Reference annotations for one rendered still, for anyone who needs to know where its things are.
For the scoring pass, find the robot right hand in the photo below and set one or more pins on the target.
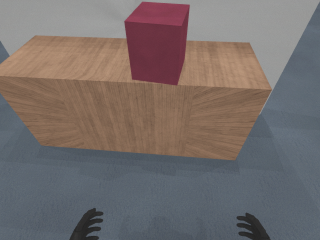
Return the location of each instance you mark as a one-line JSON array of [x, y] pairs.
[[258, 231]]

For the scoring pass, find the robot left hand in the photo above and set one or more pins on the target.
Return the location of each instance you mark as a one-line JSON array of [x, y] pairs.
[[81, 230]]

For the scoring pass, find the pedestal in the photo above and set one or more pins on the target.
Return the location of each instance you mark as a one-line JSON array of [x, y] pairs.
[[78, 92]]

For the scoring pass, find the carton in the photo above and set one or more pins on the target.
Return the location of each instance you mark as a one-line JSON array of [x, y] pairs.
[[156, 35]]

